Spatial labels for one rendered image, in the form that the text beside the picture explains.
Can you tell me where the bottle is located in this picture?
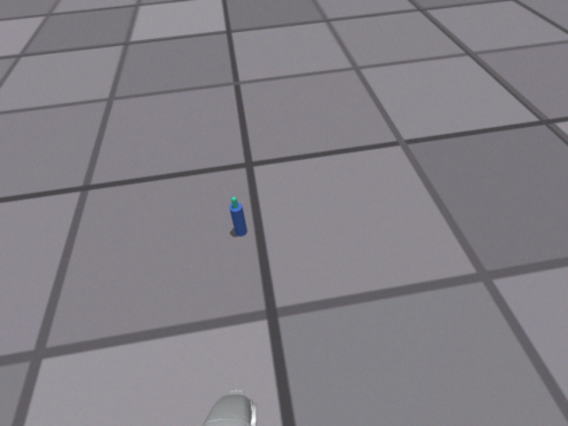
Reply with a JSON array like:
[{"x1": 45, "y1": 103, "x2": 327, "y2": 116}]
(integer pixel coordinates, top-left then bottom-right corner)
[{"x1": 229, "y1": 196, "x2": 247, "y2": 236}]

